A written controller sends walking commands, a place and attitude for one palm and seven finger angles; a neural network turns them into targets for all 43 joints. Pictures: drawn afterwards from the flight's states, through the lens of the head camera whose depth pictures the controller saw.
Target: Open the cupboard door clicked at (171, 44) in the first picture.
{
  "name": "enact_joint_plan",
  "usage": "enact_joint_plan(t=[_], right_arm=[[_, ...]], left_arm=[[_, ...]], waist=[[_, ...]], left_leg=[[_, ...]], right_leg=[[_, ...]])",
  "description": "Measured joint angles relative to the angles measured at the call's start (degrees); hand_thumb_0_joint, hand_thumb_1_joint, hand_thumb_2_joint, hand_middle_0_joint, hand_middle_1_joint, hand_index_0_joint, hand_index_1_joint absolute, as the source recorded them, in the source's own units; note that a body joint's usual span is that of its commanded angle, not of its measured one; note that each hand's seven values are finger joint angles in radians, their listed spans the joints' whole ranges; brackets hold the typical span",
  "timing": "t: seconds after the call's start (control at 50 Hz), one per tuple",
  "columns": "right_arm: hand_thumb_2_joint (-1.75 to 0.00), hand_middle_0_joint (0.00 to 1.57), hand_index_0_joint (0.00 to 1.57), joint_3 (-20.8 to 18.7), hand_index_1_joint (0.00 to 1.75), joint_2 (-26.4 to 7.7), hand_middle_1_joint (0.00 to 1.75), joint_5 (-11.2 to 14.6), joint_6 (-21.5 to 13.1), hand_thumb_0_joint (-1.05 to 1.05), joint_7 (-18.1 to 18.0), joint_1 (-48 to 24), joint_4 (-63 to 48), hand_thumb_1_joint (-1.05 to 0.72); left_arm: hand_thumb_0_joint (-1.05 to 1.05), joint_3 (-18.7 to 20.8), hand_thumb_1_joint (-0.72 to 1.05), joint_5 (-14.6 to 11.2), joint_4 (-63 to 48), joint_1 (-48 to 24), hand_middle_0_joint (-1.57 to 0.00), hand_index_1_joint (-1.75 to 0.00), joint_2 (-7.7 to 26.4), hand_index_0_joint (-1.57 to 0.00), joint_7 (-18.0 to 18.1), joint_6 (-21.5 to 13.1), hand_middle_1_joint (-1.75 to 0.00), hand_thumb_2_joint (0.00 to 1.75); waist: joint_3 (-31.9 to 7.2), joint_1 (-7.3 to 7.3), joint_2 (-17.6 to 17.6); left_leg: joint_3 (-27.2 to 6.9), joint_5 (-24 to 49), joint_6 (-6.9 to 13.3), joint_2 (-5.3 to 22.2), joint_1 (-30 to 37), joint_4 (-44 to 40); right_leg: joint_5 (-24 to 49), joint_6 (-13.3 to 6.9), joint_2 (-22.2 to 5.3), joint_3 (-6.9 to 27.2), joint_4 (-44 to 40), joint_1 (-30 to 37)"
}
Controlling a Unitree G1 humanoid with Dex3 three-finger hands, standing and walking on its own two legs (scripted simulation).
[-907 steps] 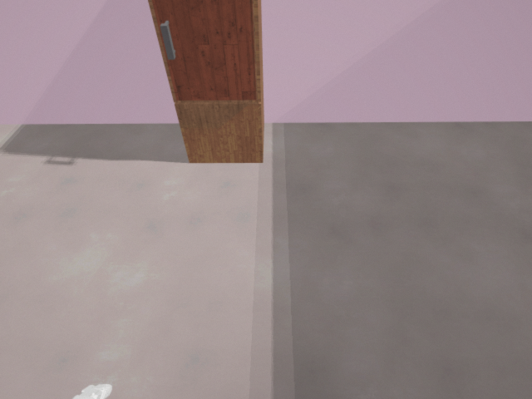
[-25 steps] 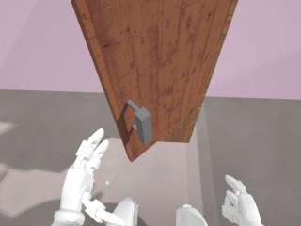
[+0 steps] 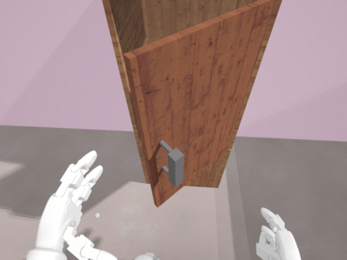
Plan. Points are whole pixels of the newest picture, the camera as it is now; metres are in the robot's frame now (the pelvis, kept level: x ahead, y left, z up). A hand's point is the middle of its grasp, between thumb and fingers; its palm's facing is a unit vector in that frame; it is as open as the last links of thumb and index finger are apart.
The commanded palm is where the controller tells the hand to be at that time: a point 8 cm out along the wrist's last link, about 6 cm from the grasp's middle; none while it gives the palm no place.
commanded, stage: draw the hand back to the body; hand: left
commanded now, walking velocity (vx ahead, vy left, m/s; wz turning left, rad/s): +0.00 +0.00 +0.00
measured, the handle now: (170, 163) +0.35 +0.04 +0.01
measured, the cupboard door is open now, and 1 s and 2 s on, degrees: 44 44 44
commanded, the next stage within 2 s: step back with the hand held close in 1.06 s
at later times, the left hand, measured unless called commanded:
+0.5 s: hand (31, 178) +0.21 +0.24 +0.18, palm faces +0.33 -0.85 -0.41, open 11.3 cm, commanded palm +0.17 +0.29 +0.21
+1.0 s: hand (11, 161) +0.22 +0.25 +0.22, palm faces +0.42 -0.81 -0.41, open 7.5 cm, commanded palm +0.17 +0.29 +0.24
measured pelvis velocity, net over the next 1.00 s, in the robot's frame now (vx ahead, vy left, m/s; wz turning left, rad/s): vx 0.02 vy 0.00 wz -0.04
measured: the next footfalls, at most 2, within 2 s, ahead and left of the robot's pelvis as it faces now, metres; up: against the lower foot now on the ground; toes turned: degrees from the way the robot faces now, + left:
none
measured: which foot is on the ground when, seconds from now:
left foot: down 0.00-1.00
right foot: down 0.00-1.00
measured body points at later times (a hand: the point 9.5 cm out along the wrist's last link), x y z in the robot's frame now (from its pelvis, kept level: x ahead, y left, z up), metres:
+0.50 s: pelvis +0.02 +0.01 +0.06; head +0.01 -0.01 +0.51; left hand +0.19 +0.28 +0.20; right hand +0.20 -0.20 -0.02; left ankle +0.02 +0.12 -0.67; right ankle -0.01 -0.12 -0.67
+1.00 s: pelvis +0.02 +0.00 +0.07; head +0.01 -0.02 +0.52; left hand +0.19 +0.29 +0.24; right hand +0.20 -0.23 -0.02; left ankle +0.02 +0.12 -0.67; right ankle +0.00 -0.12 -0.67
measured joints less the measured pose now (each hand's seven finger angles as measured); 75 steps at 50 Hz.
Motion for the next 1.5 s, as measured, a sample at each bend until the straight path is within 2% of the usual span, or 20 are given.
enact_joint_plan(t=[0.04, 0.1, 0.16, 0.24, 0.34, 0.48, 0.72, 0.78, 0.84, 0.96, 1.22, 1.32, 1.5], right_arm=[[-0.89, 0.2, 0.2, 0.0, 0.3, 0.2, 0.3, -0.3, 0.5, 0.01, -0.9, 0.0, 0.3, -0.91], [-0.89, 0.2, 0.2, 0.4, 0.3, 0.6, 0.3, -0.6, 1.4, 0.01, -2.1, -0.3, 0.8, -0.91], [-0.89, 0.2, 0.2, 1.1, 0.3, 0.8, 0.3, -0.8, 1.7, 0.01, -2.9, -0.3, 1.3, -0.91], [-0.89, 0.2, 0.2, 1.9, 0.3, 0.9, 0.3, -1.1, 1.1, 0.01, -3.3, -0.4, 3.0, -0.91], [-0.89, 0.2, 0.2, 2.4, 0.3, 0.8, 0.3, -1.3, -0.1, 0.01, -3.1, -0.8, 5.7, -0.91], [-0.89, 0.2, 0.2, 2.2, 0.3, 0.8, 0.3, -1.6, -1.4, 0.02, -2.5, -2.1, 8.8, -0.91], [-0.89, 0.2, 0.2, 0.7, 0.3, 0.2, 0.3, -2.1, -1.9, 0.01, -1.6, -4.7, 12.0, -0.91], [-0.89, 0.2, 0.2, 0.3, 0.3, 0.0, 0.3, -2.2, -1.6, 0.01, -1.3, -5.3, 12.4, -0.91], [-0.89, 0.2, 0.2, 0.1, 0.3, -0.1, 0.3, -2.3, -1.4, 0.01, -1.1, -5.4, 12.5, -0.91], [-0.89, 0.2, 0.2, -0.2, 0.3, 0.2, 0.3, -2.5, -1.6, 0.01, -1.2, -5.2, 13.2, -0.91], [-0.89, 0.2, 0.2, -0.5, 0.3, 0.2, 0.3, -2.4, -1.7, 0.02, -1.3, -5.3, 14.0, -0.91], [-0.89, 0.2, 0.2, -0.5, 0.3, -0.4, 0.3, -2.4, 0.8, 0.01, -0.9, -6.6, 12.3, -0.91], [-0.89, 0.2, 0.2, -2.4, 0.3, -1.0, 0.3, -1.7, 4.4, 0.01, -1.5, -7.6, 9.3, -0.91]], left_arm=[[-0.01, 0.1, -0.44, 3.8, -1.4, 0.1, -0.16, -0.3, 1.9, -0.15, 3.3, 3.0, -0.3, 0.33], [-0.01, -0.1, -0.37, 8.0, -3.4, 1.3, -0.16, -0.3, 3.5, -0.15, 8.9, 8.1, -0.3, 0.36], [-0.01, 0.1, -0.28, 10.1, -4.5, 2.3, -0.16, -0.3, 4.2, -0.16, 12.4, 11.4, -0.3, 0.4], [-0.01, 1.3, -0.16, 11.1, -4.5, 1.8, -0.17, -0.3, 4.8, -0.16, 15.0, 13.2, -0.3, 0.45], [-0.01, 3.8, 0.01, 11.3, -3.9, -0.3, -0.18, -0.3, 5.0, -0.17, 16.2, 13.4, -0.3, 0.52], [0.0, 8.2, 0.25, 11.0, -3.7, -2.1, -0.19, -0.3, 5.8, -0.18, 16.2, 12.5, -0.3, 0.63], [0.01, 16.6, 0.66, 10.0, -3.7, -6.5, -0.2, -0.3, 7.8, -0.2, 16.1, 10.6, -0.3, 0.8], [0.01, 17.4, 0.75, 9.8, -2.9, -7.4, -0.2, -0.3, 7.2, -0.2, 16.1, 10.1, -0.3, 0.84], [0.01, 16.6, 0.81, 9.8, -2.3, -7.5, -0.2, -0.3, 6.2, -0.2, 15.8, 10.3, -0.3, 0.87], [0.01, 15.3, 0.87, 10.0, -2.6, -6.2, -0.21, -0.3, 6.0, -0.2, 15.2, 10.5, -0.3, 0.89], [0.01, 16.3, 0.89, 10.0, -1.6, -7.2, -0.21, -0.3, 6.4, -0.21, 15.1, 9.7, -0.3, 0.9], [0.01, 19.0, 0.89, 10.6, -1.3, -6.2, -0.21, -0.3, 7.7, -0.21, 15.2, 6.8, -0.3, 0.9], [0.01, 18.6, 0.89, 10.6, -4.8, -2.2, -0.21, -0.3, 10.4, -0.21, 15.2, 6.6, -0.3, 0.9]], waist=[[0.1, 0.84, -0.4], [0.6, 1.08, -0.1], [1.2, 1.21, 0.2], [2.5, 1.57, 0.5], [4.1, 1.99, 0.7], [6.1, 2.41, 0.6], [8.1, 3.59, 0.6], [8.6, 3.62, 0.8], [9.0, 3.61, 0.8], [9.2, 3.54, 0.6], [9.6, 3.36, 1.0], [8.8, 1.54, 1.2], [9.9, -0.3, -0.4]], left_leg=[[0.5, 0.4, 0.1, 0.1, 2.0, -1.6], [1.1, 1.6, 0.3, 0.0, 5.9, -5.2], [1.6, 2.9, 0.6, -0.1, 9.7, -8.9], [2.0, 4.6, 0.9, -0.4, 14.6, -13.4], [2.5, 6.5, 1.1, -0.8, 20.2, -18.6], [3.2, 9.1, 1.2, -1.0, 26.9, -25.3], [3.6, 12.3, 0.8, -0.8, 33.2, -32.6], [3.7, 12.8, 0.7, -0.7, 34.0, -33.7], [3.7, 13.4, 0.6, -0.6, 34.6, -34.6], [3.7, 13.8, 0.2, -0.2, 35.4, -35.6], [3.6, 14.4, -0.3, 0.7, 35.6, -36.1], [3.8, 14.6, -0.2, 1.2, 31.9, -35.0], [5.5, 16.7, 0.9, 0.2, 28.4, -35.4]], right_leg=[[0.5, 0.1, 0.0, 0.5, -1.5, 1.7], [1.9, 0.4, 0.0, 1.0, -5.1, 5.4], [3.5, 0.6, 0.0, 1.4, -8.8, 9.1], [5.2, 0.9, -0.2, 1.8, -13.4, 13.9], [7.3, 1.2, -0.5, 2.1, -18.5, 19.4], [10.0, 1.4, -0.6, 2.7, -25.1, 25.8], [13.3, 1.1, -0.3, 3.1, -32.2, 31.8], [13.8, 1.0, -0.2, 3.1, -33.2, 32.5], [14.2, 0.9, -0.1, 3.2, -33.9, 32.9], [14.6, 0.5, 0.3, 3.2, -34.7, 33.6], [15.6, -0.1, 1.2, 3.0, -36.1, 34.2], [17.1, 0.0, 1.7, 3.3, -36.8, 31.1], [18.8, 1.2, 0.7, 5.0, -35.5, 26.3]])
